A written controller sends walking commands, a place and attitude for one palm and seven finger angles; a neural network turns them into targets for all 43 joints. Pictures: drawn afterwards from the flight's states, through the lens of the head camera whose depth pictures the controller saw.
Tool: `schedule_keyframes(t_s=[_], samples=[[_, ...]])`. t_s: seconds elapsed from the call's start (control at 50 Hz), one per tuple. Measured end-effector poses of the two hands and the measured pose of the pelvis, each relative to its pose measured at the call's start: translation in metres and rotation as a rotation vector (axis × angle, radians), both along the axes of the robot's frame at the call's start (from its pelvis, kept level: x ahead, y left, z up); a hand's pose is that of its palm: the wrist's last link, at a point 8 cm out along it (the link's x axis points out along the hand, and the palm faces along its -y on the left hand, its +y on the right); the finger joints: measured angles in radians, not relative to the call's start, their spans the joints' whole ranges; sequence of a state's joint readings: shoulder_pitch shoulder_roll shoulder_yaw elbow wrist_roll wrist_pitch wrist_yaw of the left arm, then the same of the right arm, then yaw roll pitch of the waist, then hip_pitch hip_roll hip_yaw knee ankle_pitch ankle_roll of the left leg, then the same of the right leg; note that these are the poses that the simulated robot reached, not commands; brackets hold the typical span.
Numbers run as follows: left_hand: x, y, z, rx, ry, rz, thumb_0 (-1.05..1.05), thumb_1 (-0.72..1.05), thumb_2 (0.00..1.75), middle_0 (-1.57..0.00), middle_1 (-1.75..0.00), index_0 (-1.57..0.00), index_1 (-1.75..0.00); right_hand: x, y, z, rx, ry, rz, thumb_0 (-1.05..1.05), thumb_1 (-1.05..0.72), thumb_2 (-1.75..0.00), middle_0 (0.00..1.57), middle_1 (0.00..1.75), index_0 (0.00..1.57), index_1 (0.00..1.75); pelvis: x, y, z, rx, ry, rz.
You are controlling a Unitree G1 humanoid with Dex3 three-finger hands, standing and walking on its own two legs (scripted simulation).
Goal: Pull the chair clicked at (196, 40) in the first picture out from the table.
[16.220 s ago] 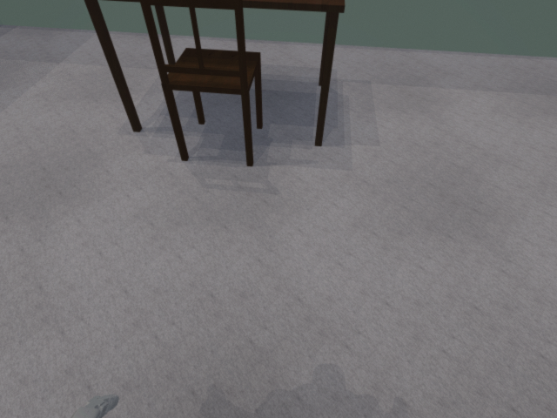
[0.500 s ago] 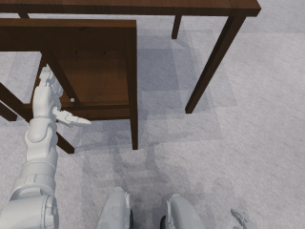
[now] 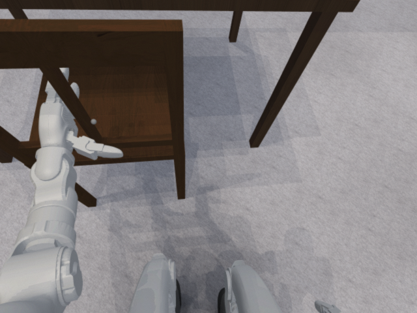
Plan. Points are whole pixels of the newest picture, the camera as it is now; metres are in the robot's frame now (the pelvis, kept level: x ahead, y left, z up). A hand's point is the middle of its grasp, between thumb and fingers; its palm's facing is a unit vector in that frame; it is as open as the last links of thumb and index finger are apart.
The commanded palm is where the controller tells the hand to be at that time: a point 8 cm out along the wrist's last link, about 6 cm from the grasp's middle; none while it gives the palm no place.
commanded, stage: push the fingers through the gap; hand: left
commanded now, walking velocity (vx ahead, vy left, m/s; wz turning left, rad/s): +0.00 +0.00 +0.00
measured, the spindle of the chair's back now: (77, 110) +0.48 +0.25 +0.02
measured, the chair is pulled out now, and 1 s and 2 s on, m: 0.00 0.00 0.03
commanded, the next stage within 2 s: hook a spindle and tug to test in 0.26 s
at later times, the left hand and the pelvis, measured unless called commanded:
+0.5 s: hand (91, 123) +0.45 +0.21 +0.03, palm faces +0.10 -0.99 -0.03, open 16.7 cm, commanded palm +0.42 +0.25 +0.03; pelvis +0.00 +0.00 +0.00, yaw +0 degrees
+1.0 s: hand (88, 123) +0.45 +0.22 +0.03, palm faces +0.13 -0.99 -0.02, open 10.3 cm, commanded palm +0.43 +0.24 +0.03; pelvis +0.00 +0.00 +0.00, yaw +0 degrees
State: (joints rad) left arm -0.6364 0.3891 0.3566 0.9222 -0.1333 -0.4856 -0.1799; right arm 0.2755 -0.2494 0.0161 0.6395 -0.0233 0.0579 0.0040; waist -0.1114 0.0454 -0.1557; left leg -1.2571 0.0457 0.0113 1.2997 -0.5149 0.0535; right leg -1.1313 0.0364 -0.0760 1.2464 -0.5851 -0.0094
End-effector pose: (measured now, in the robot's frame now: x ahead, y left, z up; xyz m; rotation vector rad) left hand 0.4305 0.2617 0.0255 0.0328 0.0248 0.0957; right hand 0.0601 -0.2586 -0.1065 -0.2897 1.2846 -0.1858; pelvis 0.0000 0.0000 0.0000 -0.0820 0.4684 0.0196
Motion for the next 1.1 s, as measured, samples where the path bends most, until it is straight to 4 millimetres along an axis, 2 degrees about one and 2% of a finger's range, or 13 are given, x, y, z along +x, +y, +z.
schedule_keyframes(t_s=[0.4, 0.5, 0.62, 0.8, 0.96, 1.1], samples=[[-0.003, -0.001, 0.001, -0.004, 0.001, 0.000, -0.01, -0.49, 0.30, -0.06, -0.08, -0.06, -0.08, 0.011, -0.005, 0.005, -0.005, -0.017, -0.001, 0.01, -0.91, -0.89, 0.20, 0.30, 0.20, 0.29, 0.003, -0.003, 0.003, 0.003, -0.010, 0.000], [-0.005, 0.003, 0.002, -0.004, -0.007, 0.002, -0.01, -0.49, 0.30, -0.08, -0.16, -0.08, -0.15, 0.011, -0.006, 0.005, -0.008, -0.018, -0.003, 0.01, -0.91, -0.89, 0.20, 0.30, 0.20, 0.29, 0.003, -0.004, 0.003, 0.003, -0.010, -0.002], [-0.011, 0.002, 0.005, -0.008, -0.010, -0.011, -0.01, -0.49, 0.30, -0.15, -0.37, -0.15, -0.37, 0.012, -0.004, 0.006, -0.001, -0.021, -0.004, 0.01, -0.91, -0.89, 0.20, 0.30, 0.20, 0.29, 0.003, -0.004, 0.005, 0.003, -0.016, 0.001], [-0.011, 0.003, 0.003, -0.015, -0.003, 0.019, -0.01, -0.42, 0.33, -0.29, -0.83, -0.27, -0.82, 0.013, -0.003, 0.005, -0.003, -0.032, 0.005, 0.01, -0.91, -0.89, 0.20, 0.30, 0.20, 0.29, 0.001, -0.002, 0.003, 0.000, -0.017, 0.005], [-0.008, 0.006, 0.003, -0.011, -0.005, 0.029, -0.01, -0.10, 0.47, -0.39, -1.23, -0.38, -1.23, 0.009, 0.000, 0.004, 0.002, -0.009, 0.006, 0.01, -0.91, -0.89, 0.20, 0.30, 0.20, 0.29, 0.002, 0.000, 0.004, -0.002, -0.012, 0.006], [-0.005, 0.006, 0.003, -0.025, -0.008, 0.033, 0.00, 0.26, 0.63, -0.42, -1.35, -0.42, -1.39, 0.008, 0.002, 0.005, 0.000, 0.011, 0.003, 0.01, -0.91, -0.89, 0.20, 0.30, 0.20, 0.29, 0.005, 0.002, 0.005, -0.005, -0.008, 0.010]])
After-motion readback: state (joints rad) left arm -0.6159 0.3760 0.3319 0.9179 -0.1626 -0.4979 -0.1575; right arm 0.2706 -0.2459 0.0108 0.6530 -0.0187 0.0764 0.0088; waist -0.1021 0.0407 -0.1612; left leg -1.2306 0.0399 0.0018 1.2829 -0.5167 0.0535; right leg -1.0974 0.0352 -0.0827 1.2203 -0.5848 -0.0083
